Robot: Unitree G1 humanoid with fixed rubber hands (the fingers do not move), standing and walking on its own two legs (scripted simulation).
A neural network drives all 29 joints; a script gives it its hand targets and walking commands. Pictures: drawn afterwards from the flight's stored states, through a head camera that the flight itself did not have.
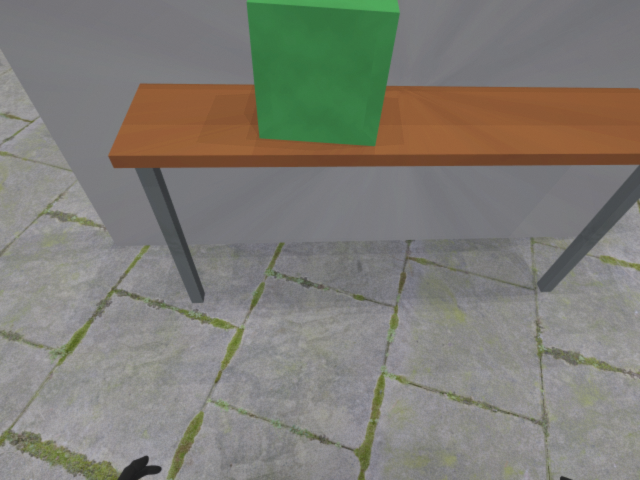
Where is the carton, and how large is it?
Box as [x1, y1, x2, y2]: [247, 0, 399, 145]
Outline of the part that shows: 247,0 259,137 374,145 399,14 397,0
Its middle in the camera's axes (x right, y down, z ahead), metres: +0.00 -0.40 +0.85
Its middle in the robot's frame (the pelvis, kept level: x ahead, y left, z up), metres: +0.93 +0.01 +0.06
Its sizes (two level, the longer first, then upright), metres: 0.269 0.201 0.284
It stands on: a table, 0.68 m high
